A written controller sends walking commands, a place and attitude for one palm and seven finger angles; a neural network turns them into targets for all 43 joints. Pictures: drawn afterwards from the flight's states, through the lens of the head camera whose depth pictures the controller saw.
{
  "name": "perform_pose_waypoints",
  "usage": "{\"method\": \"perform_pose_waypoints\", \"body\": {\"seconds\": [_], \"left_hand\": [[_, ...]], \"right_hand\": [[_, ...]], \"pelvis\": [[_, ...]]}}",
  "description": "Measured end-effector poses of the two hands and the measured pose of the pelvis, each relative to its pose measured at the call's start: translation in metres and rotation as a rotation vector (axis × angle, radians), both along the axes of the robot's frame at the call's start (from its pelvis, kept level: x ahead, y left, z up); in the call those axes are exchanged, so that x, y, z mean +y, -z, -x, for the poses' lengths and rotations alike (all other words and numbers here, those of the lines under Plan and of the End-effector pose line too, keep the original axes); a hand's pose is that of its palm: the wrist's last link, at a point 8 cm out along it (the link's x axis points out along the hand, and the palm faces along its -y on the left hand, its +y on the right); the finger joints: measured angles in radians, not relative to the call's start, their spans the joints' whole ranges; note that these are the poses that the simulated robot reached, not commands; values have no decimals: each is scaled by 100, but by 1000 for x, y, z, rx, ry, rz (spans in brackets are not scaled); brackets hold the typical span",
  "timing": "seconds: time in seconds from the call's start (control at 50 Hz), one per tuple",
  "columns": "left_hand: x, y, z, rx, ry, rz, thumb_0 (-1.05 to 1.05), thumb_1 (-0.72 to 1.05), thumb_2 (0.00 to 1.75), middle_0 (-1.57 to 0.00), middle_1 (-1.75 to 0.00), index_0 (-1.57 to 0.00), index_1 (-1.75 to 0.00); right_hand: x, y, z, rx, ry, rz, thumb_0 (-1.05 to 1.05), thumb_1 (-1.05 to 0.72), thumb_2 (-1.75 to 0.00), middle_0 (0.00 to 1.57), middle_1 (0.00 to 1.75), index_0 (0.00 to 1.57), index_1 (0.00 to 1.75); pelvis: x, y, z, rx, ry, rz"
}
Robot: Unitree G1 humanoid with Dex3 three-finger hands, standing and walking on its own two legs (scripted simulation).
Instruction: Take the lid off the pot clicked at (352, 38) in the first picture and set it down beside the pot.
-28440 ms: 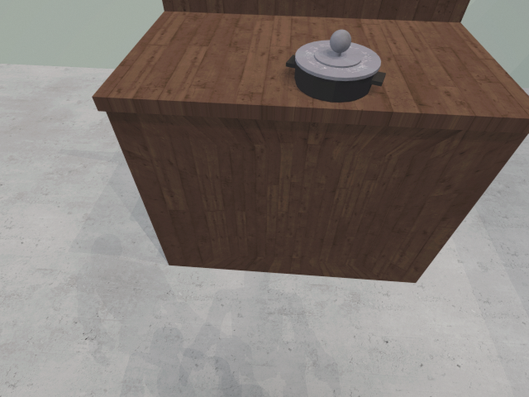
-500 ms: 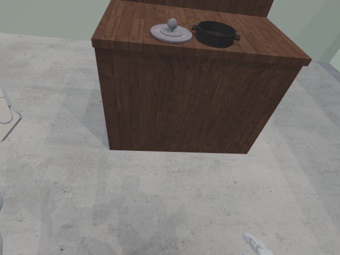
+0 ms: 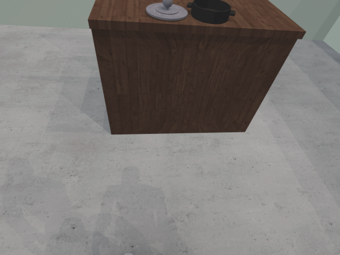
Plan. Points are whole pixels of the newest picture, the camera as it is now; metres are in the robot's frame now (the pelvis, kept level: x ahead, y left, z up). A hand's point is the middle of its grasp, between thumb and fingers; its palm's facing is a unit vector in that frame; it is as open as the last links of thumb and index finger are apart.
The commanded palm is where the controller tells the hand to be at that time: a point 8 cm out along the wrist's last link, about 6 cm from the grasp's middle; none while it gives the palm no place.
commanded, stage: stop stepping back and stand still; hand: left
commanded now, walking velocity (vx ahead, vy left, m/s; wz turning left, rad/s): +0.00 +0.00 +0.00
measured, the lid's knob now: (167, 1) +1.18 +0.03 +0.13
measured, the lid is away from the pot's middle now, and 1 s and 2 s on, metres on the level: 0.23 0.23 0.23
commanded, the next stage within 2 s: let the arm hang, fingers relaxed in 0.22 s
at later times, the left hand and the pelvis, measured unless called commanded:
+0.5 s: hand out of the picture +0.02 +0.19 -0.16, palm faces -0.02 -0.98 -0.18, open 7.3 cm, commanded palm none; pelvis +0.00 +0.02 +0.01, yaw -3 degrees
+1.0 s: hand out of the picture +0.05 +0.22 -0.16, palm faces -0.06 -0.98 -0.20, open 7.4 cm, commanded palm none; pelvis +0.03 +0.04 +0.01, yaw -4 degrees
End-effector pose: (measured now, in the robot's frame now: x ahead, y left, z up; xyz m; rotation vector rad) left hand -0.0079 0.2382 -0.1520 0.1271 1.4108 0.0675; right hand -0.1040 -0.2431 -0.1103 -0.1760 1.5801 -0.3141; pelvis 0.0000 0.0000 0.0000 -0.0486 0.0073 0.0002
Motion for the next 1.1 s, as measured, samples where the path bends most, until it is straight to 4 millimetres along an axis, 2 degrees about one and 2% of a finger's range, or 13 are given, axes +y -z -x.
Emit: {"method": "perform_pose_waypoints", "body": {"seconds": [0.06,0.12,0.16,0.24,0.3,0.38,0.52,0.76,0.94,1.1], "left_hand": [[4,-12,20,16,-13,-69,1,92,90,-20,-30,-20,-30],[5,-24,38,64,-24,-118,1,91,90,-20,-30,-19,-30],[5,-30,42,76,-28,-132,1,91,90,-20,-30,-19,-30],[2,-33,34,53,-33,-127,1,91,90,-20,-30,-19,-30],[0,-25,19,14,-46,-101,1,91,90,-20,-30,-19,-30],[-3,-15,-3,-27,-44,-55,1,91,90,-20,-30,-19,-30],[7,-18,-26,-20,-3,-54,2,93,90,-20,-30,-20,-30],[24,-21,-51,-22,29,-83,1,91,90,-20,-30,-19,-30],[26,-20,-59,-24,38,-76,1,91,90,-20,-30,-19,-30],[27,-18,-56,-8,38,-68,1,91,90,-20,-30,-20,-30]], "right_hand": [[-2,9,-3,-22,22,-36,1,-91,-90,20,30,20,30],[-1,17,-21,-78,24,-66,1,-91,-90,20,30,20,30],[2,19,-36,-131,25,-82,1,-91,-90,20,30,20,30],[14,22,-67,-219,13,-105,1,-91,-90,20,30,20,30],[27,25,-87,-262,-11,-113,1,-91,-90,20,30,20,30],[36,26,-99,-253,-42,-90,1,-94,-90,20,30,20,30],[46,18,-103,-229,-28,-87,1,-94,-90,20,30,20,30],[66,22,-93,-161,10,-117,1,-91,-90,20,30,20,30],[77,24,-93,-156,30,-126,1,-91,-90,20,30,20,30],[81,23,-94,-160,38,-120,1,-91,-90,20,30,20,30]], "pelvis": [[-6,-2,7,4,5,-45],[-5,-8,14,-12,12,-43],[-3,-12,15,-15,19,-43],[3,-15,14,-17,30,-38],[10,-12,11,-18,29,-24],[18,-8,8,-29,34,-27],[25,-14,-4,-16,46,-46],[36,-15,-17,-21,52,-44],[42,-14,-24,-24,61,-45],[46,-14,-27,-25,68,-44]]}}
